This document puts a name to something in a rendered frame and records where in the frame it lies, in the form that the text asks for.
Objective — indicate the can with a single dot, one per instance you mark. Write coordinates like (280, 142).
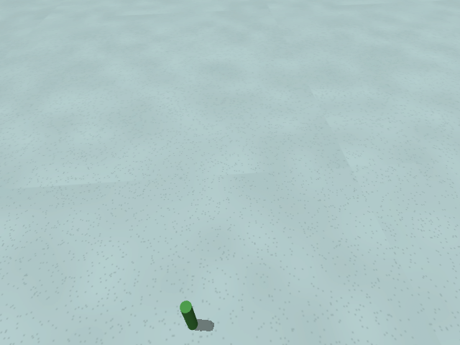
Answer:
(189, 315)

